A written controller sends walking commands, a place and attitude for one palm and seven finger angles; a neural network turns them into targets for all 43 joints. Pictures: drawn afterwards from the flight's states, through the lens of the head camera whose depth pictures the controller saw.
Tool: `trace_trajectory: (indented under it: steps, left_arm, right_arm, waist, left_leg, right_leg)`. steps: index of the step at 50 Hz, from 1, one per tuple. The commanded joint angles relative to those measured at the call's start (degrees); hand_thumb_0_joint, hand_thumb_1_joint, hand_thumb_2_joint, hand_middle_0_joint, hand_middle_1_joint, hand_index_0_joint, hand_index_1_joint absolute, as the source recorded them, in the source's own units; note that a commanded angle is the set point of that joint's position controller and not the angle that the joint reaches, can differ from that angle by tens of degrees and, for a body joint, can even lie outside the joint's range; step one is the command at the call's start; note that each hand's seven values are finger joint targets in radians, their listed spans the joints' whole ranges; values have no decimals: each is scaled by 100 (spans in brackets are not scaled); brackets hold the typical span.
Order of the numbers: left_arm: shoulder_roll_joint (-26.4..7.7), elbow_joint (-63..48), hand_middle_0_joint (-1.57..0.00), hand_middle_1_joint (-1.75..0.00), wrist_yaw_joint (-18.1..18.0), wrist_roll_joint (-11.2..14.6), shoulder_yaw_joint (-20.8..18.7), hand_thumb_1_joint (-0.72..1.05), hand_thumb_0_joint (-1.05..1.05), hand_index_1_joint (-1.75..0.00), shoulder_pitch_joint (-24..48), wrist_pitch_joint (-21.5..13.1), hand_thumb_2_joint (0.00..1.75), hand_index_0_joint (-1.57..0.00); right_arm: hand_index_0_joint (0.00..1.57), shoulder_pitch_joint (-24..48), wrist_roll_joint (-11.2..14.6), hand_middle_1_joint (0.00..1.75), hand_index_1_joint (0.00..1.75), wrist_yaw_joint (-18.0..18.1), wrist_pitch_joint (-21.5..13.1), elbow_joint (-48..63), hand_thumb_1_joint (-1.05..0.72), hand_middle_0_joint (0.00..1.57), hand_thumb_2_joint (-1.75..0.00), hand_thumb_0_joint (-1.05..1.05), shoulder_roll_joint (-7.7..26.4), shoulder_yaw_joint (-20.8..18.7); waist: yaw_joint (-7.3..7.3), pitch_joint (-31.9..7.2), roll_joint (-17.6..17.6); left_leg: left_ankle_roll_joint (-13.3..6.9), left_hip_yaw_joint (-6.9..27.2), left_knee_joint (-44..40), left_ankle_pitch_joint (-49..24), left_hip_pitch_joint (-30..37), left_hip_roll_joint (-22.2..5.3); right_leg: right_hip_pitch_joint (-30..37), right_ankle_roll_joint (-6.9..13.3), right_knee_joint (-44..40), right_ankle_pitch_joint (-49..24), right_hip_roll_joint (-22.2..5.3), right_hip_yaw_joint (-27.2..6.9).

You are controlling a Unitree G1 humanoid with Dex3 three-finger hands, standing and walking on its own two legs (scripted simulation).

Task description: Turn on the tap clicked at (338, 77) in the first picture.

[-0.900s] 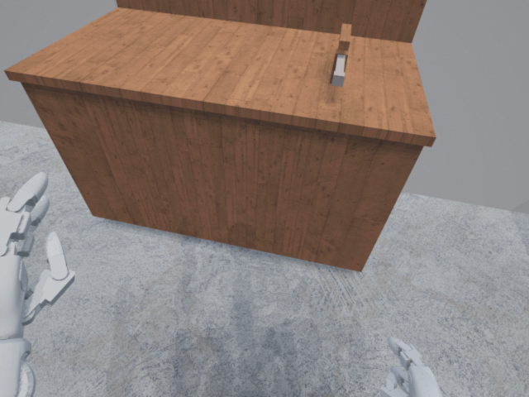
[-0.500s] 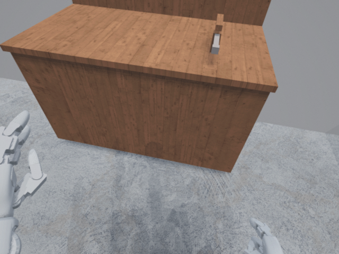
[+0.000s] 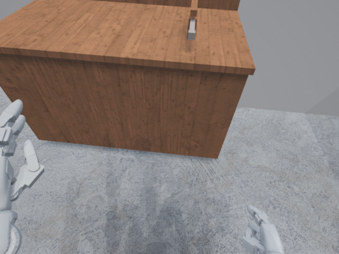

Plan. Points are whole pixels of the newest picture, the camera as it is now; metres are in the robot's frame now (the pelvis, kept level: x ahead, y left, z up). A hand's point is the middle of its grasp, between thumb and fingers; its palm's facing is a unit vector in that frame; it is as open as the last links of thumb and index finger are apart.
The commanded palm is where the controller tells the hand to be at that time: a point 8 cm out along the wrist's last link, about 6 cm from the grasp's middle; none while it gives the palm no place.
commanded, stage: turn to face it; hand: left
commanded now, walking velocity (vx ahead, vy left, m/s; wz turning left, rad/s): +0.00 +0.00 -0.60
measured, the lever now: (191, 35) +0.87 +0.00 +0.12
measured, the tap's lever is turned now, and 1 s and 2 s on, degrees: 0 0 0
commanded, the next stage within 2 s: take the last steps up to it in 0.70 s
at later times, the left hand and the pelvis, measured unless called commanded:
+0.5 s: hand (75, 163) +0.23 +0.19 +0.17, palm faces +0.31 -0.84 -0.44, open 7.5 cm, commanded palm +0.20 +0.23 +0.19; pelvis -0.02 -0.02 -0.02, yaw -11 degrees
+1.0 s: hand (90, 156) +0.23 +0.16 +0.18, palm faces +0.12 -0.92 -0.38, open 7.5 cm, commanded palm +0.21 +0.20 +0.19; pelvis -0.04 +0.00 +0.02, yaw -20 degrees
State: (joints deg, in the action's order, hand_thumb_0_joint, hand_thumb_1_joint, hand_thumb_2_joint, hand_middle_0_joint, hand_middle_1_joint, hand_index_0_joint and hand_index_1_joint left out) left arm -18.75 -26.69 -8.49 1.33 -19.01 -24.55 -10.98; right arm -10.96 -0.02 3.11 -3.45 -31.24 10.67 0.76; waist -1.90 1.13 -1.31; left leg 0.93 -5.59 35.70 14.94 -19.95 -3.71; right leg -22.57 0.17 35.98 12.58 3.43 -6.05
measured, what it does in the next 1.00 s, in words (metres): steps on the spot, turning right: left foot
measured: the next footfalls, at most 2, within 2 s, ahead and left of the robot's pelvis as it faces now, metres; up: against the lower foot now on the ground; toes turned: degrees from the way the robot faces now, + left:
left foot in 0.86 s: +0.00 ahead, +0.11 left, +0.00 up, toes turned -15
right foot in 1.20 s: -0.01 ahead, -0.17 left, +0.00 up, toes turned -32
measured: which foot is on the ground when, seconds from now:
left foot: down 0.00-0.50, up 0.52-0.84, down 0.86-1.00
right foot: down 0.00-0.86, up 0.88-1.00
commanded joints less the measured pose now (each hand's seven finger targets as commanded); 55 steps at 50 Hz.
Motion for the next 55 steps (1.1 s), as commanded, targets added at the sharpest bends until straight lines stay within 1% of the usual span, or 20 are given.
trace_trajectory:
  steps: [1, 8, 11, 15, 19, 23, 24, 25, 26, 28, 30, 32, 38, 40, 41, 43, 45, 48, 50, 55]
  left_arm:
    - [-1007, -1459, -20, -30, -115, 60, -744, 90, 0, -30, 302, -372, 90, -20]
    - [-1082, -1388, -20, -30, -149, 103, -927, 90, 0, -30, 88, -400, 90, -20]
    - [-1102, -1316, -20, -30, -146, 105, -958, 90, 0, -30, 31, -382, 90, -20]
    - [-1058, -1364, -20, -30, -89, 129, -940, 90, 0, -30, 1, -377, 90, -20]
    - [-1096, -1404, -20, -30, -98, 103, -970, 90, 0, -30, -24, -462, 90, -20]
    - [-916, -1368, -20, -30, -60, 52, -623, 90, 0, -30, 537, -484, 90, -20]
    - [-945, -1303, -20, -30, -66, 14, -576, 90, 0, -30, 778, -491, 90, -20]
    - [-1154, -1162, -20, -30, -97, -37, -677, 90, 0, -30, 851, -450, 90, -20]
    - [-1259, -1017, -20, -30, -141, 23, -755, 90, 0, -30, 984, -377, 90, -20]
    - [-1236, -832, -20, -30, -124, 25, -755, 90, 0, -30, 600, -366, 90, -20]
    - [-1335, -932, -20, -30, -109, 79, -1021, 90, 0, -30, 88, -497, 90, -20]
    - [-1354, -953, -20, -30, -90, 112, -1134, 90, 0, -30, -247, -609, 90, -20]
    - [-1284, -1255, -20, -30, -93, 103, -997, 90, 0, -30, -305, -662, 90, -20]
    - [-1164, -1278, -20, -30, -80, 81, -849, 90, 0, -30, -263, -605, 90, -20]
    - [-1210, -1289, -20, -30, -80, 65, -845, 90, 0, -30, -187, -609, 90, -20]
    - [-1103, -1400, -20, -30, -82, 71, -751, 90, 0, -30, 1, -626, 90, -20]
    - [-1355, -1248, -20, -30, -100, -39, -957, 90, 0, -30, 100, -612, 90, -20]
    - [-801, -1064, -20, -30, -53, -145, -377, 90, 0, -30, 293, -517, 90, -20]
    - [-891, -1320, -20, -30, -47, -254, -287, 90, 0, -30, 639, -480, 90, -20]
    - [-1061, -1114, -20, -30, -87, -244, -297, 90, 0, -30, 1039, -384, 90, -20]
  right_arm:
    - [20, 454, 22, 30, 30, 30, -168, 905, -90, 20, -90, 0, 705, -308]
    - [20, 373, -3, 30, 30, -43, -52, 838, -90, 20, -90, 0, 636, -317]
    - [20, 425, 15, 30, 30, -2, -8, 842, -90, 20, -90, 0, 665, -339]
    - [20, 547, 86, 30, 30, 41, -9, 933, -90, 20, -90, 0, 762, -369]
    - [20, 357, 85, 30, 30, 52, -187, 861, -90, 20, -90, 0, 715, -322]
    - [20, 187, 78, 30, 30, -74, -393, 778, -90, 20, -90, 0, 794, -335]
    - [20, 178, 83, 30, 30, -94, -425, 779, -90, 20, -90, 0, 782, -343]
    - [20, 217, 68, 30, 30, -78, -423, 790, -90, 20, -90, 0, 691, -364]
    - [20, 514, -7, 30, 30, -34, -470, 810, -90, 20, -90, 0, 675, -307]
    - [20, 307, 12, 30, 30, -73, -376, 711, -90, 20, -90, 0, 653, -348]
    - [20, 341, 7, 30, 30, -124, -193, 629, -90, 20, -90, 0, 578, -256]
    - [20, 374, 10, 30, 30, -118, -68, 648, -90, 20, -90, 0, 535, -221]
    - [20, 469, 14, 30, 30, -88, -111, 791, -90, 20, -90, 0, 629, -251]
    - [20, 335, 42, 30, 30, -69, -107, 754, -90, 20, -90, 0, 668, -259]
    - [20, 222, 45, 30, 30, -53, -106, 736, -90, 20, -90, 0, 703, -258]
    - [20, 315, 23, 30, 30, 11, -129, 817, -90, 20, -90, 0, 941, -358]
    - [20, 324, 66, 30, 30, 22, -235, 696, -90, 20, -90, 0, 789, -379]
    - [20, 244, 44, 30, 30, -12, -325, 417, -90, 20, -90, 0, 792, -353]
    - [20, 197, 55, 30, 30, 4, -376, 326, -90, 20, -90, 0, 805, -341]
    - [20, 211, -54, 30, 30, 103, -449, 311, -90, 20, -90, 0, 850, -275]
  waist:
    - [71, -578, 259]
    - [120, -825, -361]
    - [114, -1035, -225]
    - [58, -718, 518]
    - [12, -609, 1565]
    - [35, -430, 875]
    - [53, -277, 206]
    - [139, -212, -1308]
    - [65, -119, -1783]
    - [107, -321, -1048]
    - [119, -872, -478]
    - [119, -1121, -510]
    - [9, -1180, -637]
    - [146, -1248, -365]
    - [194, -1342, -111]
    - [165, -981, 1284]
    - [119, -709, 1460]
    - [287, 186, 1186]
    - [226, 157, 1182]
    - [365, 101, 1727]
  left_leg:
    - [-130, 472, -548, 1208, 137, -461]
    - [-13, 304, -153, 832, 673, -230]
    - [-108, 417, -358, 343, 971, -460]
    - [-320, 659, -775, 1090, 717, -878]
    - [-887, 1054, -1647, 1007, 0, -2076]
    - [-337, -60, -339, -87, -94, -1516]
    - [-115, -231, 471, 392, -156, -1012]
    - [168, -427, 1758, 1431, -594, -236]
    - [271, 47, 2798, 2125, -1154, 175]
    - [278, 721, 3465, 1334, -1116, 39]
    - [337, 793, 3293, 876, -1293, 61]
    - [283, 633, 2725, 791, -1092, 169]
    - [23, 385, 244, 1306, 40, 395]
    - [-53, 240, -937, 665, 879, 374]
    - [-129, 247, -1532, 346, 1344, 230]
    - [-744, 1973, -2262, 745, 2002, -1302]
    - [-1320, 2453, -2573, 1756, 1160, -2156]
    - [-1190, 1554, -2316, 1162, 857, -1629]
    - [-912, 930, -2071, 101, 1184, -1340]
    - [-718, 590, -1795, -816, 1028, -1249]
  right_leg:
    - [-276, 221, -591, 307, -555, -869]
    - [-508, 443, -1028, 69, -848, -1710]
    - [-480, 280, -595, -480, -635, -1346]
    - [-883, 104, -47, 408, -242, -933]
    - [-520, -218, 2160, 1406, -243, 328]
    - [268, -180, 569, 813, -384, 566]
    - [240, 27, -362, 123, -525, 57]
    - [132, 480, -1227, -1016, -1380, -1680]
    - [151, 914, -1765, -1871, -2044, -2831]
    - [352, 843, -1960, -621, -1887, -3013]
    - [1108, 940, -1474, -1004, -1575, -2188]
    - [1352, 818, -1498, -1112, -1360, -1600]
    - [1076, 832, -2039, -89, -1328, -1753]
    - [818, 583, -1913, 63, -1097, -1443]
    - [690, 395, -1632, 145, -838, -1171]
    - [-757, 15, -50, 1070, 36, -282]
    - [-1183, -100, 2505, 1254, -15, 431]
    - [-1680, -91, 2802, 829, -382, 600]
    - [-1517, -132, 2097, 690, -401, 1052]
    - [-200, -133, 273, 1011, -206, 1657]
